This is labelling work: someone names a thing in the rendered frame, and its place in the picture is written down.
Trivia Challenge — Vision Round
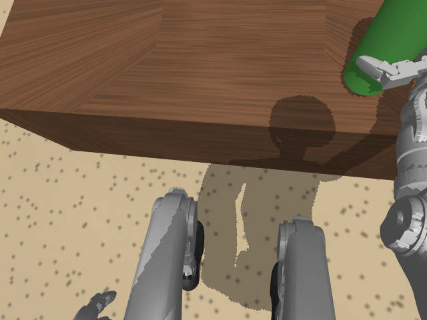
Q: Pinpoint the left robot foot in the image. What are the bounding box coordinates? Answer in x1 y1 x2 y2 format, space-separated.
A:
182 220 204 291

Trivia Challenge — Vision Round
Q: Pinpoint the right robot hand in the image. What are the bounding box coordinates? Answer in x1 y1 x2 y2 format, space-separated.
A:
356 46 427 90

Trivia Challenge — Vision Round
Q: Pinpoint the bottle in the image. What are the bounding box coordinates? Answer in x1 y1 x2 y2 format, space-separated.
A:
344 0 427 96

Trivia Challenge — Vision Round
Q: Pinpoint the right robot arm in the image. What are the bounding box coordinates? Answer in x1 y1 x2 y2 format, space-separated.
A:
380 77 427 320

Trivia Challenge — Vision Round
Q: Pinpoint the left robot hand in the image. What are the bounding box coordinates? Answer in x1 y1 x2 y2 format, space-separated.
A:
73 291 117 320

